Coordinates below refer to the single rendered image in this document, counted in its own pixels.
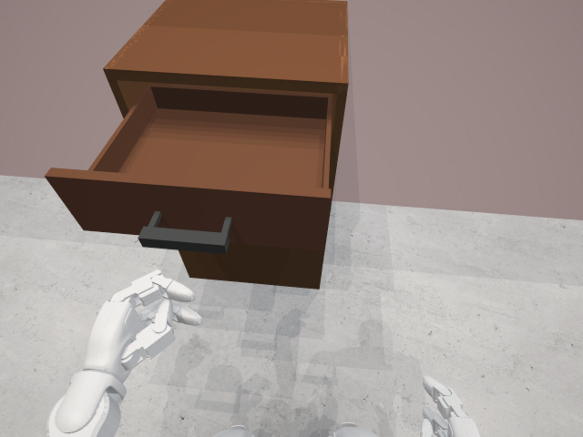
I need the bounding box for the drawer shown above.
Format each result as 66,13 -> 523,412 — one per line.
45,85 -> 332,251

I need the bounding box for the cabinet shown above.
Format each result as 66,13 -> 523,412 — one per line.
103,0 -> 349,290

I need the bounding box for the robot right hand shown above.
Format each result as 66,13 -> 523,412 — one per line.
420,376 -> 481,437

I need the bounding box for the handle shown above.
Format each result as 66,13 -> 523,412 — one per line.
138,211 -> 232,254

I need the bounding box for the robot left forearm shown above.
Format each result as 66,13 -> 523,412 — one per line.
46,370 -> 127,437

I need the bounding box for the robot left hand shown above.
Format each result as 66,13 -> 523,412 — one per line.
83,269 -> 203,383

